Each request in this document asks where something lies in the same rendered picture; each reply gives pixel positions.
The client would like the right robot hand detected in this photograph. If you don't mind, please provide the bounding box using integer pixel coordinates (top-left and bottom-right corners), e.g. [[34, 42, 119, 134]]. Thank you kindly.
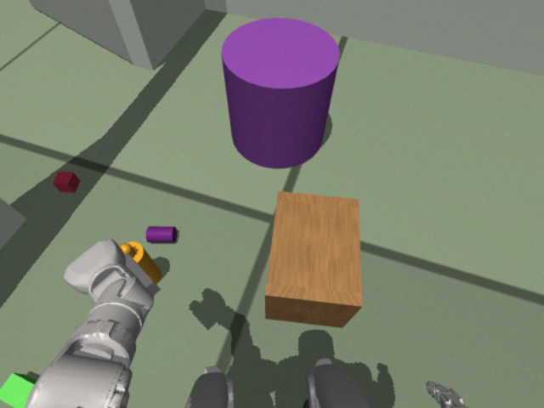
[[427, 381, 469, 408]]

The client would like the left robot hand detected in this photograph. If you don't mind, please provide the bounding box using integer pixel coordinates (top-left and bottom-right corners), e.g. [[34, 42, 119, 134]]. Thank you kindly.
[[64, 239, 126, 294]]

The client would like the left robot arm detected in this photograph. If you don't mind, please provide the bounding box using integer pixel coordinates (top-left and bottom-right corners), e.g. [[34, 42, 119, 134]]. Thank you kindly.
[[25, 263, 154, 408]]

